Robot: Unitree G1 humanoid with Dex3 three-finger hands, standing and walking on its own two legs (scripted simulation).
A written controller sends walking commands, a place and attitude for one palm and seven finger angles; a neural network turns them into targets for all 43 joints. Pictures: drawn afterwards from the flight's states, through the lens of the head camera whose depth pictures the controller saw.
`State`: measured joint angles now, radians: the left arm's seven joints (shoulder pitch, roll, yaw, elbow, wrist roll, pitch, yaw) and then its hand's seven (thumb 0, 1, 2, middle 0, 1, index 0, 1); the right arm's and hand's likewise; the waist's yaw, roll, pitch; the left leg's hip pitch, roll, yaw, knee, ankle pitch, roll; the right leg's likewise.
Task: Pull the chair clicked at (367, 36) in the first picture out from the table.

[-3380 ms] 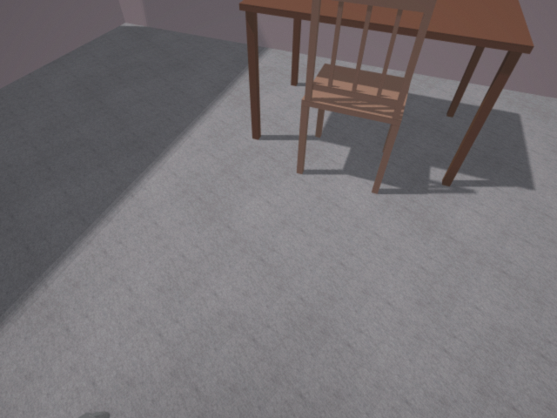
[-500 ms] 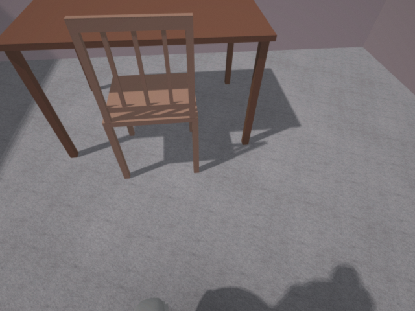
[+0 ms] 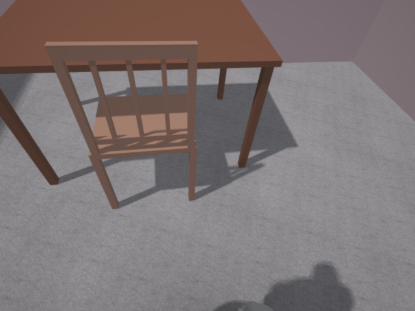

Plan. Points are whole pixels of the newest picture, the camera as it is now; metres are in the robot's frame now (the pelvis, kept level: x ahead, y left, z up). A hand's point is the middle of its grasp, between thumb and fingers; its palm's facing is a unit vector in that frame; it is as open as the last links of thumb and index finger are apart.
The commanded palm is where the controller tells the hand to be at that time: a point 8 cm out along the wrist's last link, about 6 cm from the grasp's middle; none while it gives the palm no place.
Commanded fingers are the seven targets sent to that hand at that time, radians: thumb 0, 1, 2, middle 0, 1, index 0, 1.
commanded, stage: turn to face it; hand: left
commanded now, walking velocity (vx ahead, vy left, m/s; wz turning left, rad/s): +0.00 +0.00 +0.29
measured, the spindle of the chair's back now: (135, 102) +0.76 +0.30 -0.08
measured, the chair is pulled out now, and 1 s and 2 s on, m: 0.00 0.00 0.00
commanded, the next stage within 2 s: take the last steps up to it in 0.22 s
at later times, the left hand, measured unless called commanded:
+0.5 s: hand out of the picture +0.12 +0.16 -0.18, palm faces +0.14 -0.97 -0.17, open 7.2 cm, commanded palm none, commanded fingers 0.00 0.90 0.90 -0.20 -0.30 -0.20 -0.30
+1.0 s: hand out of the picture +0.07 +0.10 -0.17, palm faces +0.29 -0.95 -0.13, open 7.4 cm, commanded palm none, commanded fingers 0.00 0.90 0.90 -0.20 -0.30 -0.20 -0.30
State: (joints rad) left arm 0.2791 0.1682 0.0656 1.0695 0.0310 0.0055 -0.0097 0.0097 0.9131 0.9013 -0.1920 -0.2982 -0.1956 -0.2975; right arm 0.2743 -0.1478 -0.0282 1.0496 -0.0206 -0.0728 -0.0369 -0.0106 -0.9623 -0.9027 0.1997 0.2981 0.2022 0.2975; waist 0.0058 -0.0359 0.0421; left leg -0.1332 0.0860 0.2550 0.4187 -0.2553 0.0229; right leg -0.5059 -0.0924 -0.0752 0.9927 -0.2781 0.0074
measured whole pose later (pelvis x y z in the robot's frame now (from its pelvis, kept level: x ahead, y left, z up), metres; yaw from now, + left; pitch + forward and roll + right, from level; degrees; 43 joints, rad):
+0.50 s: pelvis +0.08 -0.02 -0.01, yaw +7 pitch -1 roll -1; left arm 0.20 0.18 0.06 1.04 0.03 0.02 0.01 -0.01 0.94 0.90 -0.20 -0.30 -0.20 -0.30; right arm 0.33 -0.10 -0.03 1.08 -0.03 -0.02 -0.02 0.00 -0.91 -0.90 0.20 0.30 0.20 0.30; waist -0.04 -0.02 -0.01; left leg -0.20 0.06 0.11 0.54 -0.32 0.01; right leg -0.35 -0.06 -0.13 0.79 -0.43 0.00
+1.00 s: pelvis +0.19 -0.03 +0.00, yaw +10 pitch +0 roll +0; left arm 0.46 0.11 0.03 1.16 0.03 -0.06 0.00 0.01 0.91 0.90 -0.20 -0.30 -0.20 -0.30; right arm 0.16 -0.18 -0.05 1.03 -0.02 -0.01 0.02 0.00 -0.91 -0.90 0.19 0.30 0.19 0.30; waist 0.05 0.00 0.04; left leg -0.46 0.10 0.09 0.74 -0.25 0.00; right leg -0.07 -0.03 -0.18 0.34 -0.27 -0.02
